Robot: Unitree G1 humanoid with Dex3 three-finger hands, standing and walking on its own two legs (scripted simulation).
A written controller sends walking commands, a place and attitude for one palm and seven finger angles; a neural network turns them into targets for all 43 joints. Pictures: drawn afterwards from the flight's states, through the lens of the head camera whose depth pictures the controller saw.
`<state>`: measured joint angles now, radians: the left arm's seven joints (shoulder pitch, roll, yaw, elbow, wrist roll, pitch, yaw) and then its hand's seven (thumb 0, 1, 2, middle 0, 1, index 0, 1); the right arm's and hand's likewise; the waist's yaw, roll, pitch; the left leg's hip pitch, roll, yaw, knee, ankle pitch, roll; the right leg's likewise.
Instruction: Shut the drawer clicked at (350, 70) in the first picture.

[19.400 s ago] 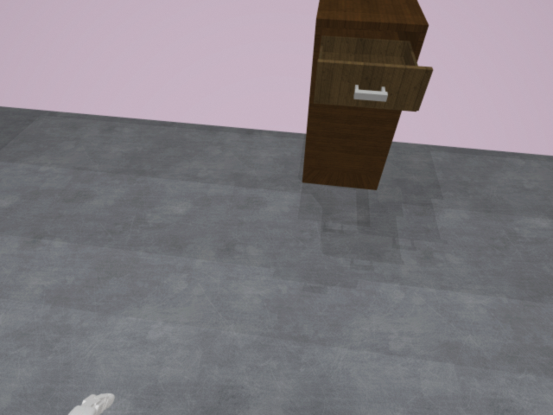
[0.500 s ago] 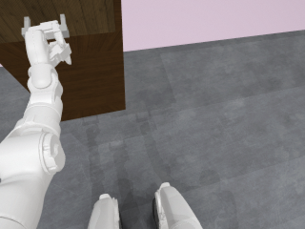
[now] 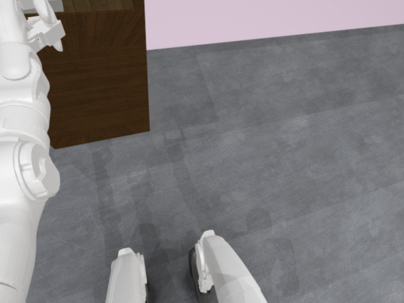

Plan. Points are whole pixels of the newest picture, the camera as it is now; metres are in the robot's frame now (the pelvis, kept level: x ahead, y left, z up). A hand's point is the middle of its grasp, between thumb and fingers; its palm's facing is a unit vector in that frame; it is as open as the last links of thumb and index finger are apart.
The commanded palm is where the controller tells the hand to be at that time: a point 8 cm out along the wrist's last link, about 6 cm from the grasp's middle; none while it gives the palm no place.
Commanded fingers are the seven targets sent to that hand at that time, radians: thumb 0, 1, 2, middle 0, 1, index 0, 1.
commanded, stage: pull the fist back off the drawer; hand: left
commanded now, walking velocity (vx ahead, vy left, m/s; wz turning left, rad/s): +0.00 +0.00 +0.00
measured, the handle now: out of the picture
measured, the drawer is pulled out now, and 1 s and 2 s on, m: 0.00 0.00 0.00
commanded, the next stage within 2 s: draw the hand back to the body in 0.74 s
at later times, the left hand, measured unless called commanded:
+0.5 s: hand (57, 24) +0.60 +0.15 +0.08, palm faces +0.12 -0.99 -0.04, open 3.2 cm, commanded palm +0.57 +0.16 +0.07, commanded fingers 0.00 0.90 0.90 -1.40 -1.60 -1.40 -1.60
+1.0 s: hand (52, 37) +0.56 +0.15 +0.09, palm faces +0.13 -0.99 -0.07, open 3.3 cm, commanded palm +0.49 +0.19 +0.11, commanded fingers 0.00 0.90 0.90 -1.40 -1.60 -1.40 -1.60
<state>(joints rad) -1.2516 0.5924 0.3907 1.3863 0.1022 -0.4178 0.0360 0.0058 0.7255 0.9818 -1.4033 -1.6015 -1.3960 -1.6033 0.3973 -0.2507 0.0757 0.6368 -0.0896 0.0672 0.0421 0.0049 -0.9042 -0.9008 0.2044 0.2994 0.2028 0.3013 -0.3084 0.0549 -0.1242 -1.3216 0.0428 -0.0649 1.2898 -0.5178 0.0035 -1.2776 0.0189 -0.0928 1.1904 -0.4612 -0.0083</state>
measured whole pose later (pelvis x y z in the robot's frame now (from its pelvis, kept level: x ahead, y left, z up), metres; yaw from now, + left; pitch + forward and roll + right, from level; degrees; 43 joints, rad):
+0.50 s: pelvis -0.01 +0.01 +0.00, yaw -1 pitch +32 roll -6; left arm -1.26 0.58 0.38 1.32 0.09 -0.35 0.06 0.03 0.80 0.92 -1.40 -1.60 -1.40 -1.60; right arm 0.44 -0.24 0.09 0.63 -0.09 0.03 0.06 0.01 -0.90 -0.90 0.20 0.30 0.20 0.30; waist -0.31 0.07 -0.12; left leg -1.36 0.04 -0.05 1.30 -0.50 0.02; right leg -1.32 0.02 -0.07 1.20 -0.43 0.01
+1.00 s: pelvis +0.05 +0.00 +0.04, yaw -1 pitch +27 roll -2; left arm -0.76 0.34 0.35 0.90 -0.02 -0.42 0.04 0.02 0.90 0.90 -1.40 -1.60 -1.39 -1.60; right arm 0.38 -0.24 0.00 0.57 -0.05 0.12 0.07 0.01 -0.91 -0.90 0.20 0.30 0.20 0.30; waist -0.17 0.05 -0.15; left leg -1.03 0.05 0.01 1.11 -0.54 0.01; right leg -1.03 0.03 -0.02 1.05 -0.48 0.00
